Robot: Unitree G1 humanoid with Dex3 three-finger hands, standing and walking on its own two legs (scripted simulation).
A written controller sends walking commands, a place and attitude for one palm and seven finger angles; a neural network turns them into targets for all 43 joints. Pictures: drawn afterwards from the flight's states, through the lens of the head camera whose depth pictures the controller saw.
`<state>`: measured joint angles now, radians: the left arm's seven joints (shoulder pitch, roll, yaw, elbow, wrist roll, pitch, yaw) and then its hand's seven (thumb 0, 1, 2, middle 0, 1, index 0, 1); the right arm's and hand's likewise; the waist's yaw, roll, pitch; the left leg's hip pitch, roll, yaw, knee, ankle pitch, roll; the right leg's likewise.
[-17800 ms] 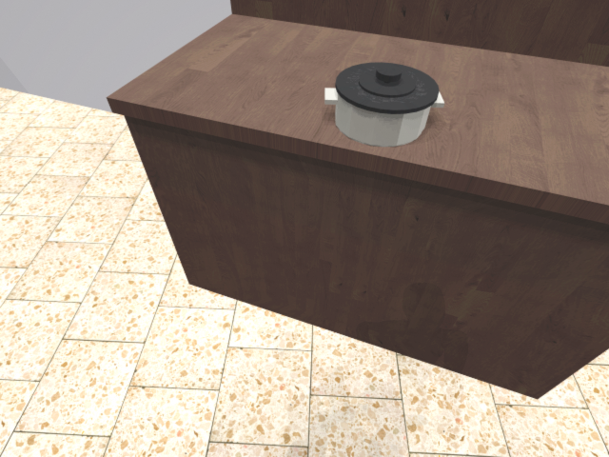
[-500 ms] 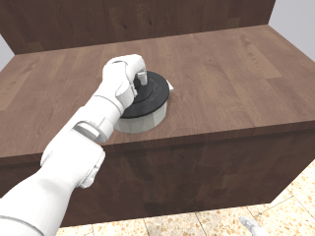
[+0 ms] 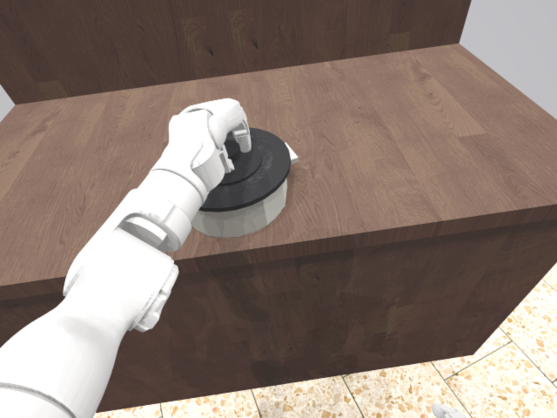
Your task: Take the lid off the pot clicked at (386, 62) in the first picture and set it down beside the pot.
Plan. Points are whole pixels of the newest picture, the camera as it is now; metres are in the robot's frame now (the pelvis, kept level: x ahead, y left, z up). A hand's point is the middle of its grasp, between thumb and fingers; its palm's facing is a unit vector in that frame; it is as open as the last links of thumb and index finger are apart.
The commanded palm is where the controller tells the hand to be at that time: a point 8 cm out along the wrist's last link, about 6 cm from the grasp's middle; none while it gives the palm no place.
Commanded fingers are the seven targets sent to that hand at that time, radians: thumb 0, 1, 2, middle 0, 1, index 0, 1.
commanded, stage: lift the lid straight up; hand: left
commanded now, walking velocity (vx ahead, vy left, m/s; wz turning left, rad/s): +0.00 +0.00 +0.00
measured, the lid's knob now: (225, 151) +0.48 +0.09 +0.15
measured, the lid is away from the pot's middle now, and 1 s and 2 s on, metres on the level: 0.01 0.02 0.01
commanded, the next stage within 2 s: move the lid sideways beside the pot in 1.80 s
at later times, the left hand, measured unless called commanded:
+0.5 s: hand (223, 137) +0.44 +0.07 +0.21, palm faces -0.29 -0.12 -0.95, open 7.5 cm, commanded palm +0.44 +0.09 +0.28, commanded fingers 0.00 0.67 1.03 -0.69 -1.01 -0.79 -1.00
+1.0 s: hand (222, 102) +0.46 +0.07 +0.25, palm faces -0.27 -0.15 -0.95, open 7.5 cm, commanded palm +0.44 +0.09 +0.32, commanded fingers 0.00 0.67 1.03 -0.69 -1.01 -0.79 -1.00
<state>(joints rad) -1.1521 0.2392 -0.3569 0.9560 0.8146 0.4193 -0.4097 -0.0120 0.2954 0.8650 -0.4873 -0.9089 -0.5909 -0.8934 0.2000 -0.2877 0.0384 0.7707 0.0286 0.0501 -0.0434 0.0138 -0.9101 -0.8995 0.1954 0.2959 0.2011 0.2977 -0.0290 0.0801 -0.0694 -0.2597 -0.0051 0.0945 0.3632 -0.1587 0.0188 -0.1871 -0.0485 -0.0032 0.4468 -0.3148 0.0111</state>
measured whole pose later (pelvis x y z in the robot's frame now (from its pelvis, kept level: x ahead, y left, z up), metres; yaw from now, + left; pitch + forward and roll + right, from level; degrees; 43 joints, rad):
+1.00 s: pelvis +0.00 +0.00 +0.00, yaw -1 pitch +4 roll +2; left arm -1.39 0.26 -0.29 1.09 0.85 0.43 -0.47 0.02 0.27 0.86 -0.51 -0.88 -0.63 -0.90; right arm 0.23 -0.30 0.04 0.80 0.02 -0.04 -0.05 0.02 -0.91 -0.90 0.20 0.30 0.20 0.30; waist -0.04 0.08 -0.09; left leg -0.27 0.00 0.11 0.35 -0.15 0.02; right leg -0.21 -0.05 0.01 0.44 -0.31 0.01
